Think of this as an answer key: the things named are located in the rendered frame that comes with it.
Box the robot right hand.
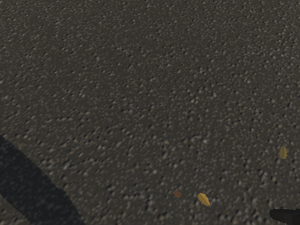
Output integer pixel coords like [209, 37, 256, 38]
[269, 208, 300, 225]

